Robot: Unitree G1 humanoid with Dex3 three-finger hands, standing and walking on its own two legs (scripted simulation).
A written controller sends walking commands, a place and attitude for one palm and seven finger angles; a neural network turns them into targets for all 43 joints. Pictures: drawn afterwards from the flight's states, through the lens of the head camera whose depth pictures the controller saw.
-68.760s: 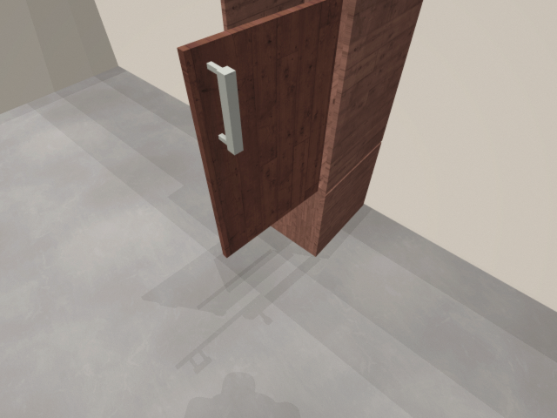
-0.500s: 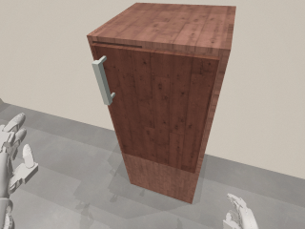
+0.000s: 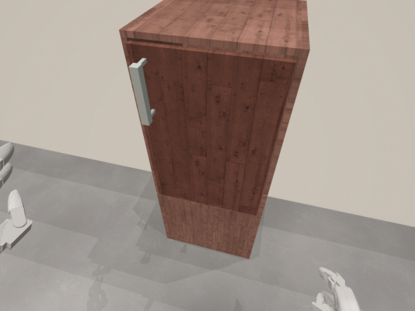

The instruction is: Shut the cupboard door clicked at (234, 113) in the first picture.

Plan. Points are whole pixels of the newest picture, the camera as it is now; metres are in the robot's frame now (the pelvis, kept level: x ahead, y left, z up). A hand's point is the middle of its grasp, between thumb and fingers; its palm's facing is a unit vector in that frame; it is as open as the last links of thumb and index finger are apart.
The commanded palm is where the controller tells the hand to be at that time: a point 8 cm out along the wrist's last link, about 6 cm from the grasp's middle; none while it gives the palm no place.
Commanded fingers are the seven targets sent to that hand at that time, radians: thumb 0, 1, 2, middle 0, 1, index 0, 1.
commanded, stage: step back with the hand held close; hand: left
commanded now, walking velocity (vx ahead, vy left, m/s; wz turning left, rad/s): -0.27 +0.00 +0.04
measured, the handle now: (145, 92) +0.59 +0.20 +0.14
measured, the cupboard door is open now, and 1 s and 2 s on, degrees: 0 0 0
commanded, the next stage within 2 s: stop stepping back and stand still in 0.54 s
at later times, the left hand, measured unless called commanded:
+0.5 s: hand out of the picture +0.09 +0.30 +0.18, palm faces +0.54 -0.74 -0.41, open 7.4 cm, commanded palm +0.01 +0.33 +0.18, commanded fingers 0.00 0.90 0.90 -0.20 -0.30 -0.20 -0.30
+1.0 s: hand out of the picture -0.02 +0.33 +0.18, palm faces +0.51 -0.79 -0.35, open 7.4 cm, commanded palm -0.10 +0.35 +0.18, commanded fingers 0.00 0.90 0.90 -0.20 -0.30 -0.20 -0.30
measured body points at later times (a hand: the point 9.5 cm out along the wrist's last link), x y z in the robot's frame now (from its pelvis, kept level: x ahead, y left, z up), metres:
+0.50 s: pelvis -0.09 +0.02 -0.01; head -0.10 +0.04 +0.44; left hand +0.06 +0.34 +0.20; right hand +0.09 -0.21 -0.08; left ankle +0.06 +0.07 -0.73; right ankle -0.05 -0.12 -0.72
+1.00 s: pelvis -0.22 +0.04 +0.00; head -0.24 +0.07 +0.45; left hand -0.05 +0.37 +0.19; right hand -0.05 -0.18 -0.06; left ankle -0.07 +0.11 -0.72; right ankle -0.24 -0.06 -0.72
